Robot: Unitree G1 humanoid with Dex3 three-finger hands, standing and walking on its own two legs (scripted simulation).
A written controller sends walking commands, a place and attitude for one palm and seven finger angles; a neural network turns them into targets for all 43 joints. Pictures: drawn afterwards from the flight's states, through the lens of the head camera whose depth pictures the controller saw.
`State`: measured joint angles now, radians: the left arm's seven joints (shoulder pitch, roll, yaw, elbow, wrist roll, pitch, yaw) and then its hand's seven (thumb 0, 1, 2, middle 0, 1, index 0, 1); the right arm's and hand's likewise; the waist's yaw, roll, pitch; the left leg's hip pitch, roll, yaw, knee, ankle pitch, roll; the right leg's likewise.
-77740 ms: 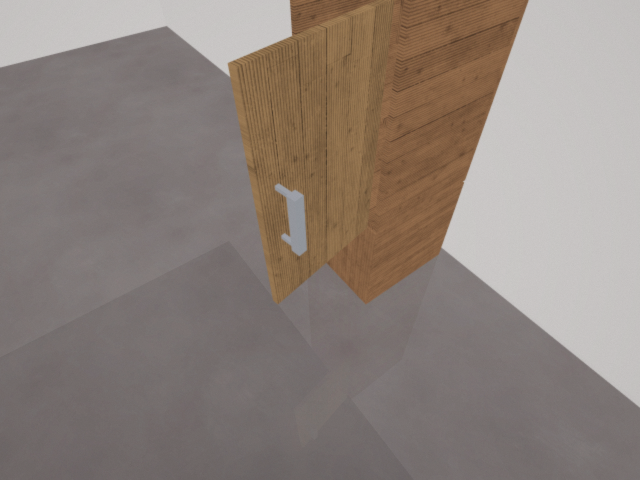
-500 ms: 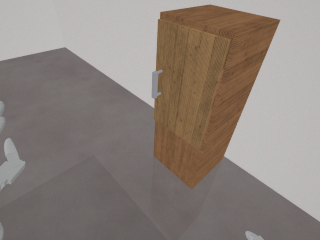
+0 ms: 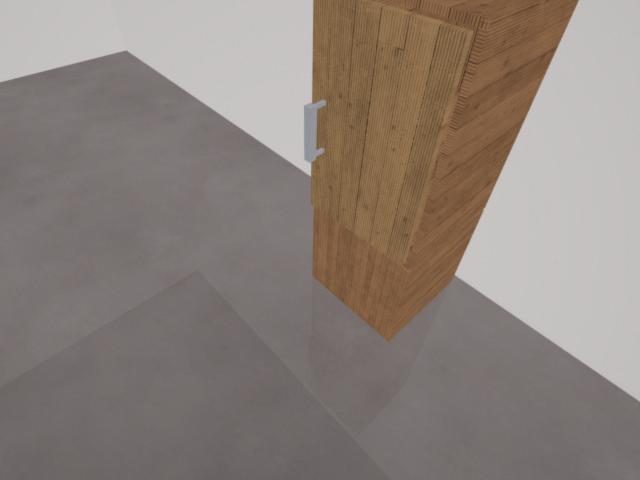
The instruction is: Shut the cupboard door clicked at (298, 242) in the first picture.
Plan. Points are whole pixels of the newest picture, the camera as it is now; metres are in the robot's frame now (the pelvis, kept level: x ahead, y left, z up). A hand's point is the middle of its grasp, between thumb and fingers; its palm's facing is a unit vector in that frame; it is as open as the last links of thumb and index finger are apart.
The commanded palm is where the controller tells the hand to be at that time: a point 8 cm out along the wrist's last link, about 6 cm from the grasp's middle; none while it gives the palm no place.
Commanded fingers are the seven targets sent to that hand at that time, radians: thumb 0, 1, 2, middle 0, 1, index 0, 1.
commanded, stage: let the arm hang, fingers relaxed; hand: left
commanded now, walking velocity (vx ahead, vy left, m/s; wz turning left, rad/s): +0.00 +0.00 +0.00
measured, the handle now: (315, 131) +0.91 +0.03 -0.05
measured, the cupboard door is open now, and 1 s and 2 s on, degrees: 2 2 2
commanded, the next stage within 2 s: look to check the result in 0.82 s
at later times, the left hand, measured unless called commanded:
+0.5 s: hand out of the picture -0.04 +0.20 -0.16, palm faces +0.01 -0.99 -0.16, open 7.3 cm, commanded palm none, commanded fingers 0.00 0.90 0.90 -0.20 -0.30 -0.20 -0.30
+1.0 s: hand out of the picture -0.04 +0.22 -0.16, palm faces -0.02 -0.98 -0.17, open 7.3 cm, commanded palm none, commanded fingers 0.00 0.90 0.90 -0.20 -0.30 -0.20 -0.30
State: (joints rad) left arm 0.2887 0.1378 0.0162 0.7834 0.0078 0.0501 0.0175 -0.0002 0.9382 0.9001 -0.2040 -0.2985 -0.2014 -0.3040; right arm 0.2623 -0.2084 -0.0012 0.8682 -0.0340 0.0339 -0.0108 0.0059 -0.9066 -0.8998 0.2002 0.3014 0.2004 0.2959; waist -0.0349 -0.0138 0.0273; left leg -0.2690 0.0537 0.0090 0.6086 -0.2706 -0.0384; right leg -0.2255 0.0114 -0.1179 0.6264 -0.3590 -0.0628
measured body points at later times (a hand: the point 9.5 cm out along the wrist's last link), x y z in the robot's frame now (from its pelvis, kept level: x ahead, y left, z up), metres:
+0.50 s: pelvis +0.00 +0.04 +0.02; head -0.01 +0.04 +0.47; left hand -0.04 +0.25 -0.14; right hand -0.03 -0.16 -0.15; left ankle +0.02 +0.15 -0.73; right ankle -0.01 -0.07 -0.73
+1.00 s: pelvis +0.00 +0.05 +0.02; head -0.01 +0.06 +0.47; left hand -0.03 +0.27 -0.14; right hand -0.06 -0.16 -0.14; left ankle +0.02 +0.15 -0.73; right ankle -0.01 -0.07 -0.72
